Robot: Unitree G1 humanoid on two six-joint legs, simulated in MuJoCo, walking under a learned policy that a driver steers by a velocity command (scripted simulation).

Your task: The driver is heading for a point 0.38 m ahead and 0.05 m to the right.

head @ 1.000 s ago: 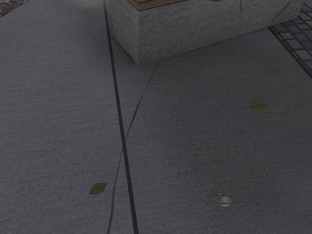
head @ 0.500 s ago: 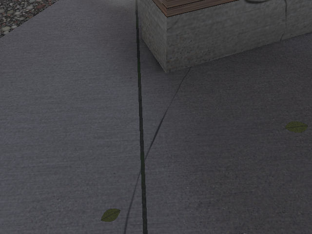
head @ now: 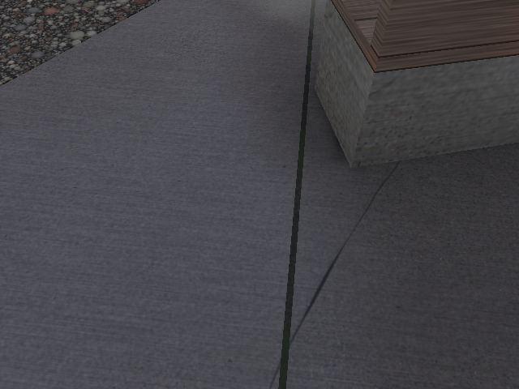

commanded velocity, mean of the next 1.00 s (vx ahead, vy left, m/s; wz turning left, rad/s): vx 0.22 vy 0.00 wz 0.06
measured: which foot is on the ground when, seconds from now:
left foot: down 0.00-0.28, up 0.30-0.64, down 0.66-1.00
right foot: up 0.00-0.24, down 0.26-1.00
